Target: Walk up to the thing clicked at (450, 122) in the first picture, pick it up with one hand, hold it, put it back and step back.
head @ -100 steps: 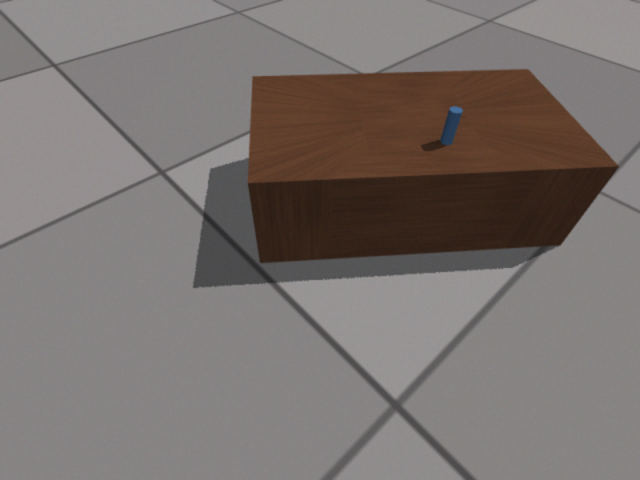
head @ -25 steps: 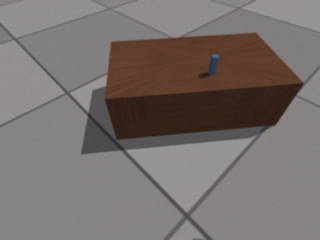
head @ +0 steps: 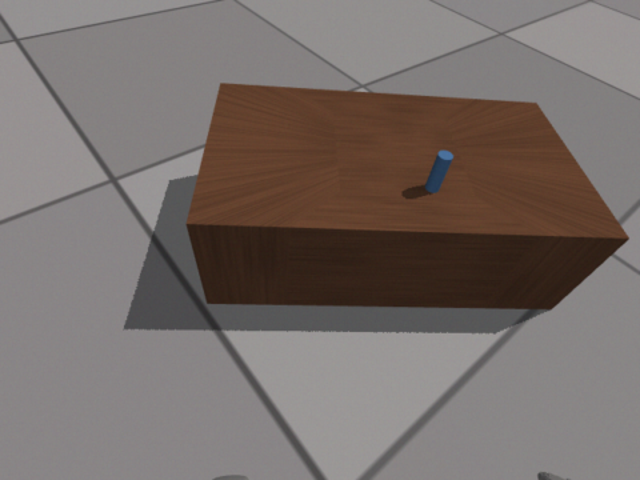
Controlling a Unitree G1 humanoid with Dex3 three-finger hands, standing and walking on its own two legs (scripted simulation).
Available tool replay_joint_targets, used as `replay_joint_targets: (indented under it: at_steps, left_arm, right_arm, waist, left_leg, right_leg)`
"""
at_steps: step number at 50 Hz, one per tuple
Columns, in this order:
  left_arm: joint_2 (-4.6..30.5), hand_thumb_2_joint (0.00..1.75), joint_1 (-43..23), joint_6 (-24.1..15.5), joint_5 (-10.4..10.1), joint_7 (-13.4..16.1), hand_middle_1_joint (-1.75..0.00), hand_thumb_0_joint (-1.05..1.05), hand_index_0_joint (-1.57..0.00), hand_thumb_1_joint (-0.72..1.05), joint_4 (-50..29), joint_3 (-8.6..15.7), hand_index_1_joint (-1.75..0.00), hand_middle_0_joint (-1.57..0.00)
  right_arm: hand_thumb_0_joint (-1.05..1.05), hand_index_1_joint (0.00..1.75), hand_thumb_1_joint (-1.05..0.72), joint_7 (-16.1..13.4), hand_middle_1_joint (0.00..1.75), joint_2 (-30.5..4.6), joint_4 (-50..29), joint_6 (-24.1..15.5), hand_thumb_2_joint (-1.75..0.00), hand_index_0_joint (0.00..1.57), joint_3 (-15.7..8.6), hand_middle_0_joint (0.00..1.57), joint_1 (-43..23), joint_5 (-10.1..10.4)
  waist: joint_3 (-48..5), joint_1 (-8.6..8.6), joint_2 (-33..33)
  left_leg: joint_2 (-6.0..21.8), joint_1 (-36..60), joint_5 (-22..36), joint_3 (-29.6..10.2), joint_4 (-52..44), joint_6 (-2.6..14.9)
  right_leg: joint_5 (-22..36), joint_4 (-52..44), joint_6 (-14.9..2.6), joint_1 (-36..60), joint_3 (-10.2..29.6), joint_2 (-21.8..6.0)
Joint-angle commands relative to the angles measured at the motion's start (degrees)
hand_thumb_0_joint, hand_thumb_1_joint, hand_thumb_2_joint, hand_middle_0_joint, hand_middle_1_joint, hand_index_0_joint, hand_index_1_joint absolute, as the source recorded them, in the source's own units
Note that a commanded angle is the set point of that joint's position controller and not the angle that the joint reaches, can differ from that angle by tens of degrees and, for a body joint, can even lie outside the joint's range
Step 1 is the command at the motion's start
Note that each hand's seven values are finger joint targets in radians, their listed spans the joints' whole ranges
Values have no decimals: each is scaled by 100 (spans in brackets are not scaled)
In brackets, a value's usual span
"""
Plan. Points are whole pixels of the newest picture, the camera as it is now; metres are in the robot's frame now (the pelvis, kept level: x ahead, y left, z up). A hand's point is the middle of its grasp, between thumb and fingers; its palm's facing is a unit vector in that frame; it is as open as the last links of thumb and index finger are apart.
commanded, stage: walk up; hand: right
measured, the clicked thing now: (438, 172) +0.97 -0.35 -0.27
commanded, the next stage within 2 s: none
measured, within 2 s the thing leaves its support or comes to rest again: neither
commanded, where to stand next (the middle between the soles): +0.47 -0.15 m, yaw +3 degrees
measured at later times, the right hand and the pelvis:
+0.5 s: hand (581, 420) +0.25 -0.41 -0.14, palm faces -0.07 +0.93 -0.37, open 7.4 cm; pelvis +0.18 -0.13 +0.01, yaw +0 degrees
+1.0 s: hand (574, 320) +0.41 -0.44 -0.11, palm faces -0.05 +0.90 -0.43, open 7.4 cm; pelvis +0.34 -0.16 +0.01, yaw +1 degrees
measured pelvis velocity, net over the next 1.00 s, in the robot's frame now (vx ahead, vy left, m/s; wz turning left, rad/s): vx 0.34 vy -0.16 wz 0.02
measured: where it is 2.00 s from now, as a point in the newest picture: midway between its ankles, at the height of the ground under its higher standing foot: (359, 419)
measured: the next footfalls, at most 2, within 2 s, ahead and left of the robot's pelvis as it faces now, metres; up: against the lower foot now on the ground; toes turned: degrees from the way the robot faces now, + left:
right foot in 0.26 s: +0.25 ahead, -0.23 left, +0.00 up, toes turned -5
left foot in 0.72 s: +0.39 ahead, -0.02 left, +0.00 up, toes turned +6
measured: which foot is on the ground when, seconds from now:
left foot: down 0.00-0.28, up 0.30-0.70, down 0.72-1.00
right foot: up 0.00-0.24, down 0.26-0.74, up 0.76-1.00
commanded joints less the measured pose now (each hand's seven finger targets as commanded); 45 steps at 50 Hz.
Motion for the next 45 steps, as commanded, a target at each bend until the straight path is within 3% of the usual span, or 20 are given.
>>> replay_joint_targets:
  at_steps: [1, 5, 9, 13, 14, 15, 16, 20, 22, 27, 30, 32, 34, 35, 36, 37, 38, 39, 43, 45]
  left_arm:
    - [1199, 90, 27, -194, -66, 66, -30, 0, -20, 90, -587, 441, -30, -20]
    - [966, 90, -184, -154, -66, -112, -30, 0, -20, 90, -752, 398, -30, -20]
    - [1024, 90, -362, -176, -42, -187, -30, 0, -20, 90, -701, 488, -30, -20]
    - [1497, 90, 631, -231, 13, -115, -30, 0, -20, 90, -255, 760, -30, -20]
    - [1928, 90, 1124, -285, 77, -34, -30, 0, -20, 90, -177, 917, -30, -20]
    - [2201, 90, 855, -343, 30, 21, -30, 0, -20, 90, -453, 868, -30, -20]
    - [2285, 90, 304, -329, -32, 24, -30, 0, -20, 90, -581, 835, -30, -20]
    - [1532, 90, -347, -372, -96, 122, -30, 0, -20, 90, -662, 581, -30, -20]
    - [1413, 90, -225, -430, -86, 125, -30, 0, -20, 90, -646, 527, -30, -20]
    - [1448, 90, 52, -478, -44, 127, -30, 0, -20, 90, -773, 516, -30, -20]
    - [1471, 90, 204, -451, -37, 116, -30, 0, -20, 90, -808, 483, -30, -20]
    - [1456, 90, 204, -411, -58, 117, -30, 0, -20, 90, -823, 462, -30, -20]
    - [1410, 90, 25, -352, -68, 105, -30, 0, -20, 90, -890, 391, -30, -20]
    - [1208, 90, 10, -349, -84, 111, -30, 0, -20, 90, -944, 313, -30, -20]
    - [888, 90, 152, -339, -136, 129, -30, 0, -20, 90, -993, 210, -30, -20]
    - [684, 90, 354, -309, -149, 128, -30, 0, -20, 90, -969, 207, -30, -20]
    - [1331, 90, 321, -214, -75, 200, -30, 0, -20, 90, -868, 339, -30, -20]
    - [1450, 90, 138, -212, -55, 229, -30, 0, -20, 90, -842, 351, -30, -20]
    - [1141, 90, 206, -165, -122, 127, -30, 0, -20, 90, -629, 342, -30, -20]
    - [1050, 90, 318, -137, -131, 51, -30, 0, -20, 90, -568, 345, -30, -20]
  right_arm:
    - [0, 30, -90, -179, 30, -1642, -345, -122, -90, 20, -405, 20, 598, 137]
    - [0, 30, -90, -137, 30, -1794, -493, -164, -90, 20, -418, 20, 378, 76]
    - [0, 30, -90, -82, 30, -1943, -522, -148, -90, 20, -454, 20, 119, 71]
    - [0, 30, -90, -111, 30, -1537, -542, -8, -90, 20, -317, 20, 147, 15]
    - [0, 30, -90, -110, 30, -1084, -538, 18, -90, 20, -171, 20, 424, 23]
    - [0, 30, -90, -146, 30, -1086, -607, 58, -90, 20, -124, 20, 479, 132]
    - [0, 30, -90, -197, 30, -1654, -488, 113, -90, 20, -289, 20, 314, 25]
    - [0, 30, -90, -85, 30, -1441, 21, 106, -90, 20, -230, 20, 793, 173]
    - [0, 30, -90, -16, 30, -1361, 53, 109, -90, 20, -203, 20, 824, 100]
    - [0, 30, -90, 99, 30, -1230, -230, 104, -90, 20, -189, 20, 173, 17]
    - [0, 30, -90, 99, 30, -1170, -355, 42, -90, 20, -196, 20, -48, 27]
    - [0, 30, -90, 74, 30, -1104, -366, 1, -90, 20, -197, 20, 3, 43]
    - [0, 30, -90, 35, 30, -1079, -238, -58, -90, 20, -226, 20, 477, 42]
    - [0, 30, -90, -38, 30, -1285, -81, -94, -90, 20, -319, 20, 1026, 29]
    - [0, 30, -90, -114, 30, -1693, -28, -117, -90, 20, -462, 20, 1545, -61]
    - [0, 30, -90, -172, 30, -2096, -186, -121, -90, 20, -542, 20, 1540, -106]
    - [0, 30, -90, -180, 30, -2143, -281, -76, -90, 20, -577, 20, 1323, 78]
    - [0, 30, -90, -177, 30, -2064, -305, -56, -90, 20, -573, 20, 1194, 137]
    - [0, 30, -90, -180, 30, -1635, -387, -120, -90, 20, -326, 20, 707, 135]
    - [0, 30, -90, -133, 30, -1630, -485, -130, -90, 20, -307, 20, 401, 99]
  waist:
    - [-99, -170, 747]
    - [2, -122, 1391]
    - [-261, -37, 1604]
    - [-710, 563, 86]
    - [-699, 804, -1575]
    - [-558, 645, -1937]
    - [-204, 491, -1281]
    - [127, -62, -835]
    - [-87, -47, -647]
    - [-13, 192, -358]
    - [-186, 279, -146]
    - [-302, 233, -101]
    - [-494, -151, 137]
    - [-838, -433, 585]
    - [-1218, -662, 1463]
    - [-1065, -531, 1872]
    - [-1007, -533, 1088]
    - [-623, -510, 887]
    - [95, -182, 867]
    - [147, -64, 1252]
  left_leg:
    - [1571, 1096, 1247, -1721, -1576, 1166]
    - [1378, 625, 1591, -826, -1557, 1228]
    - [1180, 99, 410, -597, -1394, 912]
    - [767, -1136, -725, -233, 688, 532]
    - [137, -1863, -1110, 227, 2610, 320]
    - [-392, -2552, -1612, -96, 3466, 86]
    - [16, -2283, -1705, -506, 3827, 102]
    - [423, -1593, -506, -657, 3033, 119]
    - [336, -1266, -371, -486, 2586, 60]
    - [327, -1315, -341, -283, 1099, -49]
    - [192, -945, -34, -128, 476, -21]
    - [44, -578, 143, 70, 103, 28]
    - [-178, 708, 597, 259, -580, 120]
    - [-210, 1650, 575, 92, -866, 254]
    - [727, 2511, -139, -1281, -1295, 579]
    - [2055, 3064, -464, -3723, -1691, 1125]
    - [2491, 2811, -856, -4159, -1769, 1646]
    - [2543, 2354, -474, -4059, -1816, 1840]
    - [1457, 787, 1313, -1532, -1781, 1068]
    - [1229, 237, 767, -964, -1924, 1075]
  right_leg:
    - [532, 67, 104, -1587, 679, -598]
    - [867, -1302, 278, -1140, 194, -722]
    - [1624, -2338, 159, -116, -193, -557]
    - [1156, -2687, 72, 2047, -281, -221]
    - [-701, -3800, -86, 2286, 1111, -999]
    - [-1656, -5226, -583, 1912, 3668, -2242]
    - [-2113, -5337, -1099, 1238, 4162, -2484]
    - [122, -4826, -716, 400, 1654, -1495]
    - [959, -4664, -913, 404, 1181, -1373]
    - [1043, -4774, -1139, 662, 1010, -1641]
    - [1738, -4460, -1015, 896, 862, -1647]
    - [2375, -4104, -890, 995, 635, -1548]
    - [2642, -3358, -759, 391, 304, -1370]
    - [3035, -2375, -543, 122, -26, -1026]
    - [2428, -882, -233, -667, -330, -545]
    - [-95, -75, 52, -2142, -240, 179]
    - [-399, 300, 9, -2203, 251, -221]
    - [-365, 649, 13, -2311, 421, -374]
    - [705, -119, 90, -1485, 567, -577]
    - [1073, -598, 196, -1072, 217, -636]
